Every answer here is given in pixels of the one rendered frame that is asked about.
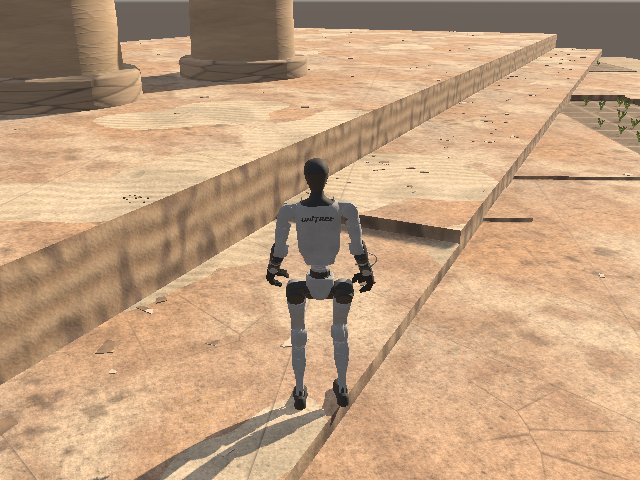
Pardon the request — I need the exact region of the robot left forearm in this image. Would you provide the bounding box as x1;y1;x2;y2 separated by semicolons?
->
267;243;284;274

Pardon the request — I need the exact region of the left robot upper arm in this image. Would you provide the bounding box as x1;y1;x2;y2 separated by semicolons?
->
273;202;297;258

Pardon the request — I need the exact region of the robot foot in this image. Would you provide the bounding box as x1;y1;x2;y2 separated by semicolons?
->
333;378;349;407
293;385;308;410

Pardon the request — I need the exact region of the right robot upper arm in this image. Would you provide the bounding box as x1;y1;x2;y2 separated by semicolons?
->
338;201;365;256

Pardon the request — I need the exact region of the robot right forearm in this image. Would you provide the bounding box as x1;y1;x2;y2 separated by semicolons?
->
354;240;372;276

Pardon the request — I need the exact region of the robot right hand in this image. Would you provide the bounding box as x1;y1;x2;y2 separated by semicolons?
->
352;271;375;293

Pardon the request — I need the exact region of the right robot foot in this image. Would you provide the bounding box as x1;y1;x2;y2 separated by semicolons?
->
333;378;349;407

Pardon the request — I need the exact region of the left robot foot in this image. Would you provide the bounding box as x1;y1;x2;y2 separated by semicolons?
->
293;385;308;410

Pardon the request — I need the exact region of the robot left hand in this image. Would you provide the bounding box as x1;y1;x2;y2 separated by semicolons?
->
266;269;289;287

